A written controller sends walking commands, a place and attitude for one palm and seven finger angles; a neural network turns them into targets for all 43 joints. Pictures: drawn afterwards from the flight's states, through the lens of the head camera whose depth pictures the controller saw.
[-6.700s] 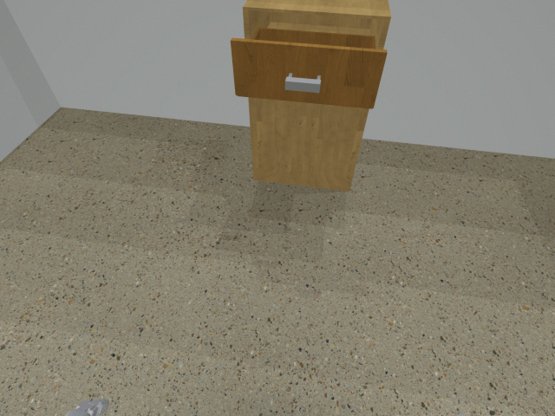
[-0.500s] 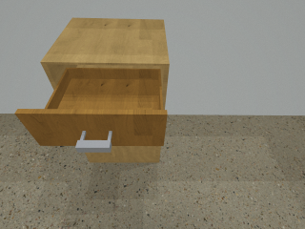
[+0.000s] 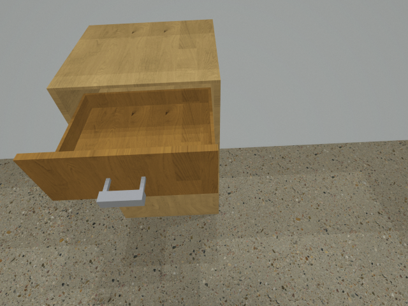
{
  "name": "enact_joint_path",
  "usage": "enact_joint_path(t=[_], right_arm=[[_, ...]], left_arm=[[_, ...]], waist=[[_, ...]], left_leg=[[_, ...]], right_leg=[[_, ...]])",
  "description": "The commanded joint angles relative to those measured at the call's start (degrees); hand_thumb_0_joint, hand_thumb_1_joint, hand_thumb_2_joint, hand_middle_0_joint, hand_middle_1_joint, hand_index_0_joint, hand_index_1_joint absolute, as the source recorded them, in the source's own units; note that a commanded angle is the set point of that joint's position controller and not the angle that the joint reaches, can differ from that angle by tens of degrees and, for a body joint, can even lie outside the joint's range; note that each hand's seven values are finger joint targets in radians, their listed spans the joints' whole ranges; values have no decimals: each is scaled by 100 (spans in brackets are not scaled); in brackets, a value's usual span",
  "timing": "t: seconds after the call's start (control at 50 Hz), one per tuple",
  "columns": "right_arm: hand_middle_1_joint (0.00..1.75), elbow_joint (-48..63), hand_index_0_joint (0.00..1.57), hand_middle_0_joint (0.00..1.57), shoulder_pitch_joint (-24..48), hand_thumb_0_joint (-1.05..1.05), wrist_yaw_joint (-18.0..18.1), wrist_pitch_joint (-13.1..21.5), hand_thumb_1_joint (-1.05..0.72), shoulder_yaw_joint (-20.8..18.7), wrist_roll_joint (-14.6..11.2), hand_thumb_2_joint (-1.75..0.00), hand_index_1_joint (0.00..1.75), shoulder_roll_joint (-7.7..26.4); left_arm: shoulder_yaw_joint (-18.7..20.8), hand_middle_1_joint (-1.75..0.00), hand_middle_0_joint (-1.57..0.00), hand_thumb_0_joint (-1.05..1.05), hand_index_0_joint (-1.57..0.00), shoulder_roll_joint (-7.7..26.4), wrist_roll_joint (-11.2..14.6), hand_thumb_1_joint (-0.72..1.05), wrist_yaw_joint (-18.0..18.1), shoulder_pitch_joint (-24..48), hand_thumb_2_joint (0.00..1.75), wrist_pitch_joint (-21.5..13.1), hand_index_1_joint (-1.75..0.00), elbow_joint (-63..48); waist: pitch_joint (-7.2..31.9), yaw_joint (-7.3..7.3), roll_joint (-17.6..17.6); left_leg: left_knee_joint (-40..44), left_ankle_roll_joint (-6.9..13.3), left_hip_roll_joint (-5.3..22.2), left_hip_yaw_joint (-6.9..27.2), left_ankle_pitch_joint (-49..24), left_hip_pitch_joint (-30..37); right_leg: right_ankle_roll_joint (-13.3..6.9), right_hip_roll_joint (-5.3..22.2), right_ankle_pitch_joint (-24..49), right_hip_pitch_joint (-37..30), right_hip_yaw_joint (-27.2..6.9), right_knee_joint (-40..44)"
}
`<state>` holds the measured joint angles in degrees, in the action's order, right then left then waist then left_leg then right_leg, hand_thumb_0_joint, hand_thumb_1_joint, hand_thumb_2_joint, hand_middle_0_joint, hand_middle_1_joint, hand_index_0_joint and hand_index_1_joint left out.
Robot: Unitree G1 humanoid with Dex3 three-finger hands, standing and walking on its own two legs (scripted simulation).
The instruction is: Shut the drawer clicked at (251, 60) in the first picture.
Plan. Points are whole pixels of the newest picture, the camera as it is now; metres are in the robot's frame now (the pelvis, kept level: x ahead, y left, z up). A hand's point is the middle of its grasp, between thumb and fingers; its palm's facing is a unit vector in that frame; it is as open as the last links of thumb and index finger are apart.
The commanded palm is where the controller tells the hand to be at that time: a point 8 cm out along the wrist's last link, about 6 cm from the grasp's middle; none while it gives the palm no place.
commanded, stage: look again from close up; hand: left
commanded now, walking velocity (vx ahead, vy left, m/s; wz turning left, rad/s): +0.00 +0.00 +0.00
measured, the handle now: (123, 190) +0.37 +0.22 -0.03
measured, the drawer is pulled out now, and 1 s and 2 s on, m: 0.27 0.27 0.27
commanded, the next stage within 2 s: shuffle to correct the standing spot in 0.04 s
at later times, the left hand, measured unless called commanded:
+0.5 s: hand out of the picture +0.02 +0.16 -0.19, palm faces +0.07 -0.98 -0.19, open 7.4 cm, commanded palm none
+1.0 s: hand out of the picture +0.07 +0.19 -0.18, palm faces +0.06 -0.97 -0.25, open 7.4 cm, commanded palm none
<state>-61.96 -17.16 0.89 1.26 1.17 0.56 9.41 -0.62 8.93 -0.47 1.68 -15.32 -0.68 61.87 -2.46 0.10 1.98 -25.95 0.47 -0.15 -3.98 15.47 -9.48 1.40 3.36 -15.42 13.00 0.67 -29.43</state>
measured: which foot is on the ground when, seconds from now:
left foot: down 0.00-1.00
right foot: down 0.00-1.00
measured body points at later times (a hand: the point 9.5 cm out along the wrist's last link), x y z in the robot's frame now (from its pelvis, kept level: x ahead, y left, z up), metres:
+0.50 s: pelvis +0.05 -0.01 -0.01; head +0.07 -0.01 +0.44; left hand +0.02 +0.22 -0.17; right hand +0.04 -0.23 -0.17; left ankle -0.02 +0.11 -0.74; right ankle +0.00 -0.13 -0.74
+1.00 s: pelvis +0.02 +0.00 -0.02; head +0.04 +0.00 +0.43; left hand +0.06 +0.24 -0.16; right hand +0.12 -0.24 -0.15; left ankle +0.03 +0.10 -0.74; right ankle +0.00 -0.13 -0.74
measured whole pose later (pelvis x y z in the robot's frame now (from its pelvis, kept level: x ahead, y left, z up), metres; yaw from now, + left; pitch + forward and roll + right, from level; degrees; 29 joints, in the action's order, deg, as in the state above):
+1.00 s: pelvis +0.02 +0.00 -0.02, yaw +1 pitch -2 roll +0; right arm -53.0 -10.0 0.6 0.6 -1.8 0.4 11.7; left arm 0.6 10.4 -0.9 3.2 -14.7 -0.5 55.0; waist -4.3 -0.5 0.2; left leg -36.7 1.4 0.5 -3.7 17.7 -15.6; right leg 0.5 3.0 -22.2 13.1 3.2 -37.8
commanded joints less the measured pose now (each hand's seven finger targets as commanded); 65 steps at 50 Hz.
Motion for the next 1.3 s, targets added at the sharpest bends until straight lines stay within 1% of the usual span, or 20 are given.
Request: enact_joint_path(t=[0.0, 0.12, 0.28, 0.36, 0.42, 0.48, 0.52, 0.56, 0.76, 0.78, 0.8, 0.82, 0.84, 0.88, 0.92, 0.96, 0.98, 1.04, 1.1, 1.28], right_arm=[[30, 83, 20, 20, -250, 0, 42, 83, -90, -105, 7, -90, 30, 512], [30, -16, 20, 20, -117, 0, 56, 58, -90, -100, 3, -90, 30, 499], [30, 151, 20, 20, -118, 0, -23, -47, -90, -139, 67, -90, 30, 384], [30, 27, 20, 20, -527, 0, -11, 82, -90, -125, 67, -90, 30, 386], [30, -157, 20, 20, -821, 0, 77, 134, -90, -176, 72, -90, 30, 744], [30, -18, 20, 20, -420, 0, 184, 114, -90, -123, 31, -90, 30, 606], [30, 115, 20, 20, -252, 0, 194, 87, -90, -139, -17, -90, 30, 497], [30, 146, 20, 20, -229, 0, 182, 34, -90, -200, -50, -90, 30, 454], [30, 330, 20, 20, -83, 0, 175, -62, -90, -357, 28, -90, 30, 533], [30, 351, 20, 20, -24, 0, 174, -50, -90, -354, 28, -90, 30, 523], [30, 776, 20, 20, 489, 0, 84, -3, -90, -511, -91, -90, 30, 985], [30, 1140, 20, 20, 242, 0, -16, 24, -90, -432, -38, -90, 30, 533], [30, 1242, 20, 20, 591, 0, -13, 14, -90, -391, -40, -90, 30, 393], [30, 1346, 20, 20, 659, 0, -57, 22, -90, -354, -53, -90, 30, 352], [30, 992, 20, 20, -159, 0, -52, -12, -90, -359, -7, -90, 30, 538], [30, 1023, 20, 20, -41, 0, -3, -37, -90, -362, 42, -90, 30, 946], [30, 1040, 20, 20, 230, 0, 27, -42, -90, -341, 50, -90, 30, 961], [30, 1159, 20, 20, 722, 0, 30, -122, -90, -258, 32, -90, 30, 858], [30, 1081, 20, 20, 439, 0, -33, -170, -90, -282, 18, -90, 30, 789], [30, 685, 20, 20, 8, 0, -54, -116, -90, -243, 52, -90, 30, 721]], left_arm=[[118, -30, -20, 0, -20, 647, -9, 90, 49, -285, 90, -92, -30, -126], [117, -30, -20, 0, -20, 657, -6, 90, 46, -277, 90, -95, -30, -43], [317, -30, -20, 0, -20, 975, -70, 90, -30, -438, 90, -46, -30, -159], [339, -30, -20, 0, -20, 815, -67, 90, -49, -328, 90, -80, -30, -222], [232, -30, -20, 0, -20, 390, -88, 90, -30, -202, 90, -102, -30, -272], [231, -30, -20, 0, -20, 386, -13, 90, 30, -512, 90, -123, -30, -90], [294, -30, -20, 0, -20, 724, 15, 90, 85, -809, 90, -179, -30, 71], [312, -30, -20, 0, -20, 889, 22, 90, 134, -816, 90, -151, -30, 45], [361, -30, -20, 0, -20, 633, -39, 90, 141, -248, 90, 44, -30, -484], [346, -30, -20, 0, -20, 627, -43, 90, 136, -270, 90, 38, -30, -494], [373, -30, -20, 0, -20, 957, -49, 90, 292, -899, 90, -165, -30, -236], [474, -30, -20, 0, -20, 1164, -114, 90, 263, -943, 90, -217, -30, -567], [391, -30, -20, 0, -20, 1109, -161, 90, 269, -903, 90, -258, -30, -610], [416, -30, -20, 0, -20, 1157, -157, 90, 270, -582, 90, -228, -30, -900], [336, -30, -20, 0, -20, 1052, -18, 90, 244, -88, 90, -144, -30, -1018], [222, -30, -20, 0, -20, 661, -7, 90, 216, -170, 90, 45, -30, -1085], [189, -30, -20, 0, -20, 610, -15, 90, 199, -204, 90, 117, -30, -1017], [139, -30, -20, 0, -20, 639, -31, 90, 119, -434, 90, 119, -30, -818], [122, -30, -20, 0, -20, 879, -38, 90, 45, -81, 90, 64, -30, -889], [162, -30, -20, 0, -20, 754, -54, 90, 16, -439, 90, 48, -30, -729]], waist=[[-62, -11, -367], [-80, -15, -178], [-439, -62, -851], [-321, 98, -258], [-223, 88, 1017], [-154, -141, 241], [157, -150, -522], [514, -110, -689], [366, -44, -63], [394, -69, -125], [679, -288, -1100], [958, -249, -1697], [962, -314, -1364], [1155, -167, -397], [1124, 305, -455], [460, 63, 798], [-68, -66, 1324], [-481, -233, 216], [-705, 71, -201], [-296, 18, -203]], left_leg=[[539, 113, 521, 498, -978, -176], [566, 66, 530, 432, -966, -51], [-333, 78, 58, 99, 632, -806], [-31, 148, 221, 273, -249, -204], [310, 659, 1135, 1269, -2794, 286], [-260, 476, 900, 851, -4388, 127], [-620, 57, 423, 348, -3311, -276], [-504, -50, 311, 168, -2378, -355], [-151, 177, 734, 282, -3563, 398], [-133, 184, 737, 277, -3532, 444], [-1793, -33, 757, 40, -3616, 16], [-2140, 47, 214, 186, 224, -1380], [-2317, 61, 127, 250, 1324, -1986], [-1245, 33, 14, 9, 863, -1747], [-177, 126, 244, 149, -1490, 119], [52, 760, 1311, 1262, -3460, -53], [367, 917, 1419, 1428, -3307, -445], [289, 636, 875, 1085, -1107, -1040], [496, 232, 391, 788, 1108, -766], [938, 248, 468, 963, 1270, -787]], right_leg=[[-299, 281, 995, -147, -322, 496], [-308, 295, 1118, -157, -363, 614], [-661, 715, -1444, 17, -755, 1095], [-613, 439, -474, 245, -267, 313], [-316, -225, -397, 541, 629, -952], [-346, 38, 1131, -203, 283, -229], [-396, 581, 4478, -966, -56, -214], [-450, 827, 5710, -1323, -79, -479], [-331, 356, 2502, -197, -32, -441], [-330, 342, 2559, -216, -54, -386], [-93, 515, 4783, -395, -313, 376], [-547, 1214, 6575, -1723, -949, -32], [-882, 1437, 7256, -2081, -1068, -166], [-952, 1189, 6491, -2136, -717, -621], [-579, 673, 4007, -648, -171, -916], [-144, -116, -484, 74, 266, -946], [-111, -201, -1544, 200, 216, -1119], [-268, -89, -530, -36, -85, -49], [-446, 210, -1502, 781, -636, 831], [-329, 44, -1496, 575, -459, 829]])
